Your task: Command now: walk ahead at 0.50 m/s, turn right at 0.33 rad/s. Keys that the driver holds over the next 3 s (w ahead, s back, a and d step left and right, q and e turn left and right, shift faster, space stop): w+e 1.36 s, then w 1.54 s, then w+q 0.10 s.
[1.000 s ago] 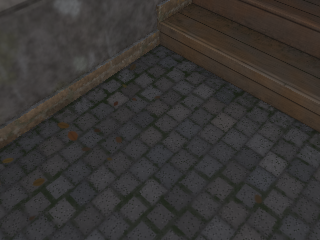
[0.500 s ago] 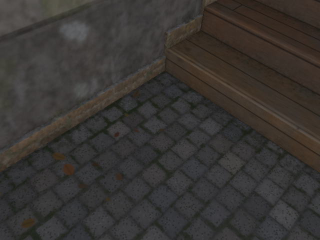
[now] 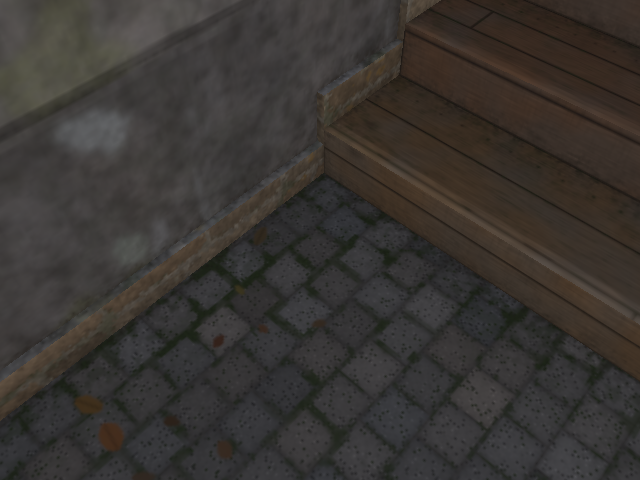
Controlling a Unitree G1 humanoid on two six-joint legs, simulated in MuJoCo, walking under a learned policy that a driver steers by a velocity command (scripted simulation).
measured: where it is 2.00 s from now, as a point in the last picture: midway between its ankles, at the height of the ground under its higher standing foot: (576, 303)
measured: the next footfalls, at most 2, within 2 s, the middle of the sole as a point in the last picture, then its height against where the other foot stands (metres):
left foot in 0.32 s outside the picture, level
right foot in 0.84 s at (448, 461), level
